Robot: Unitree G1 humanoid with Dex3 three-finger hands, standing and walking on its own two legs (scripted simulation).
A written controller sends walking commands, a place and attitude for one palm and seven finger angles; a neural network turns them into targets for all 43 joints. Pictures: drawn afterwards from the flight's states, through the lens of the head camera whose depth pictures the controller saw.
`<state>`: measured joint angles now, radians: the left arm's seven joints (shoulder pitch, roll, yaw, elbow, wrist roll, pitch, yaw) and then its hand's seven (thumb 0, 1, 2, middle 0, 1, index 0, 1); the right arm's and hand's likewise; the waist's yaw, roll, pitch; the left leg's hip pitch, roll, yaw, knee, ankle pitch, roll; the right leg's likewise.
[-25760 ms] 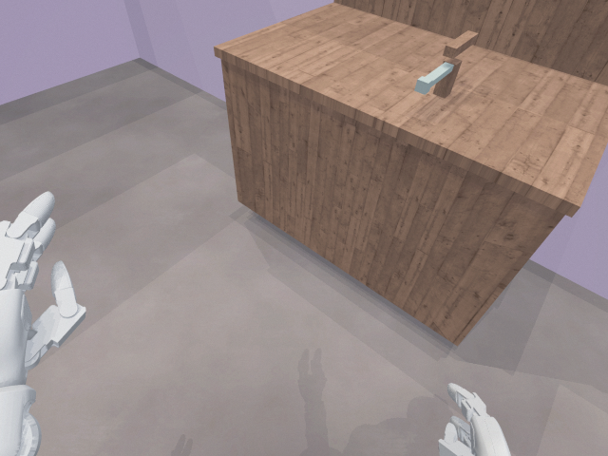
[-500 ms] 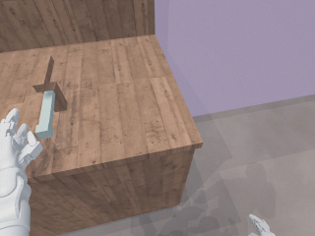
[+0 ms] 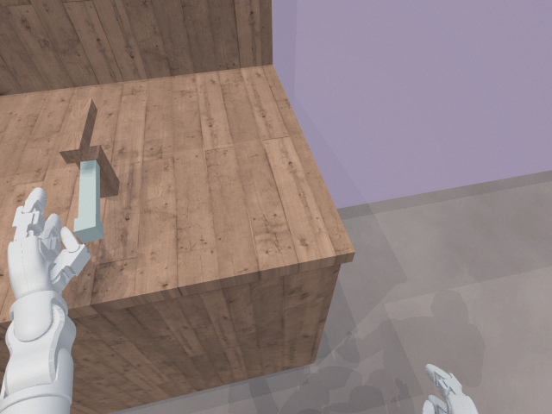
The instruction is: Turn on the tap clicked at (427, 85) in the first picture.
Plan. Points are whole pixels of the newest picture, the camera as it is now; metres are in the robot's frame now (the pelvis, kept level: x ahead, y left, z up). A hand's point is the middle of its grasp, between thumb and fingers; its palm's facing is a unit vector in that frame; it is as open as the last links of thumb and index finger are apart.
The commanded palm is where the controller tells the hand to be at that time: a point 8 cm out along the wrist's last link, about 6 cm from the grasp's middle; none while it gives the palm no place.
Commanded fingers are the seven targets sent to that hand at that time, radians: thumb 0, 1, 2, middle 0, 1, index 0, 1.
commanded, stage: push the lever round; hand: left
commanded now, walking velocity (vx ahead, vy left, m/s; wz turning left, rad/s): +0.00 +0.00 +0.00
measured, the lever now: (89, 228) +0.33 +0.29 +0.10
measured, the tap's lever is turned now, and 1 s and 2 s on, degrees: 7 35 56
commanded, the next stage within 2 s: none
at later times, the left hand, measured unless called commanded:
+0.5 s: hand (122, 244) +0.31 +0.24 +0.09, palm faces +0.58 -0.81 -0.07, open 7.6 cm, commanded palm +0.27 +0.28 +0.09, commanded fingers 0.00 0.90 0.90 -0.15 -0.15 -0.15 -0.15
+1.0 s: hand (155, 230) +0.34 +0.20 +0.09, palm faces +0.66 -0.75 -0.08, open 7.6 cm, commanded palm +0.29 +0.23 +0.09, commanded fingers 0.00 0.90 0.90 -0.15 -0.15 -0.15 -0.15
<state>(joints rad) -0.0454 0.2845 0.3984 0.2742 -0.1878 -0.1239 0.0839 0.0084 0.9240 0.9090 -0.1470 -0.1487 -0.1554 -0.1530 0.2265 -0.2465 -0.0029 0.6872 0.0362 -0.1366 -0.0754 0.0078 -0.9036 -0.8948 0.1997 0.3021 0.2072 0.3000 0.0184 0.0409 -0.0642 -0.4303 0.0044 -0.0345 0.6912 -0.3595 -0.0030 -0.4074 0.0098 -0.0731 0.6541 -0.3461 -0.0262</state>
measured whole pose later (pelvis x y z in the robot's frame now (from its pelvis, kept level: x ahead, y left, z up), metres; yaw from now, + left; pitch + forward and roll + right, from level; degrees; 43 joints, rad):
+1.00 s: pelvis -0.01 -0.01 +0.00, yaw +0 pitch +5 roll +0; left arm -0.18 0.07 0.17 0.25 -0.02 -0.03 0.58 0.02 0.95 0.92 -0.15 -0.15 -0.16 -0.15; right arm 0.17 -0.23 -0.01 0.71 -0.01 -0.01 -0.05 0.01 -0.90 -0.89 0.20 0.30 0.21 0.30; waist 0.01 0.04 -0.07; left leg -0.42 0.01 -0.04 0.68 -0.35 -0.02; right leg -0.40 0.01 -0.08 0.67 -0.35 -0.04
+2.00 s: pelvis -0.02 -0.02 -0.01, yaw +1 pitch +8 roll +0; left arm -0.59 -0.05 0.22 0.64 0.09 0.03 0.93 -0.01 0.93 0.93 -0.15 -0.15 -0.16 -0.15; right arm 0.15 -0.19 -0.04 0.79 -0.08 0.06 0.01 0.01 -0.91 -0.89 0.20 0.30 0.21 0.30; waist -0.03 0.04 -0.10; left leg -0.51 0.01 -0.06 0.72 -0.34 -0.03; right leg -0.50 0.02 -0.10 0.70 -0.34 -0.05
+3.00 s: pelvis +0.00 -0.01 +0.00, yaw +0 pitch +9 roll -1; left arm -0.66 -0.03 0.28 0.67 0.10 0.05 0.92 0.01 0.90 0.90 -0.15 -0.15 -0.16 -0.15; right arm 0.19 -0.19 -0.05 0.78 -0.09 0.06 0.04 0.00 -0.91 -0.89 0.20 0.30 0.20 0.30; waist -0.04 0.03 -0.11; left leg -0.49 0.01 -0.05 0.69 -0.35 -0.02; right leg -0.47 0.02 -0.08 0.67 -0.35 -0.04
